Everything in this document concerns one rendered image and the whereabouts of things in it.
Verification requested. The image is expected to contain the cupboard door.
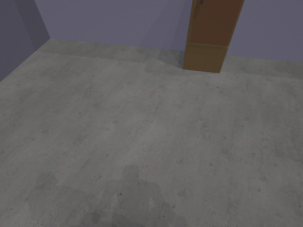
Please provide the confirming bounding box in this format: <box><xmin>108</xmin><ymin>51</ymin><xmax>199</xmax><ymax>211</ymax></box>
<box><xmin>189</xmin><ymin>0</ymin><xmax>242</xmax><ymax>45</ymax></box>

